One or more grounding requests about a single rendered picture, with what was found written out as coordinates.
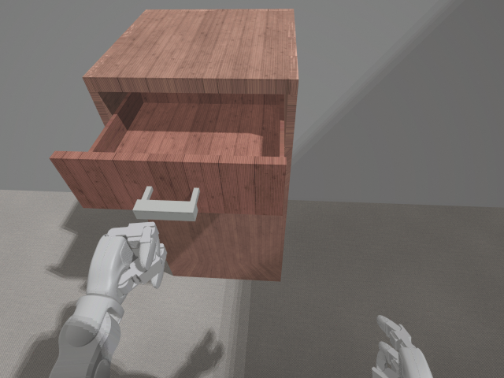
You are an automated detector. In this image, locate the handle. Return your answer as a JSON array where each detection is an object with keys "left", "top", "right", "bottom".
[{"left": 132, "top": 186, "right": 200, "bottom": 221}]

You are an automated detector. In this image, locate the cabinet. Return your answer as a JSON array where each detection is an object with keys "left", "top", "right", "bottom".
[{"left": 83, "top": 9, "right": 298, "bottom": 282}]

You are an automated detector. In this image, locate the left robot hand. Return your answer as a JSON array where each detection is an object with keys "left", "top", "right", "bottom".
[{"left": 86, "top": 222, "right": 167, "bottom": 304}]

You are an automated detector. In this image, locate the drawer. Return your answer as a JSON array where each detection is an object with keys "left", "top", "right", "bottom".
[{"left": 50, "top": 92, "right": 287, "bottom": 216}]

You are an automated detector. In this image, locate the robot left forearm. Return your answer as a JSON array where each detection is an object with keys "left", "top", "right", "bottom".
[{"left": 49, "top": 294, "right": 124, "bottom": 378}]

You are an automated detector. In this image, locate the right robot hand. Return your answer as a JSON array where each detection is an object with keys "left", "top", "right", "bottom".
[{"left": 372, "top": 315, "right": 433, "bottom": 378}]

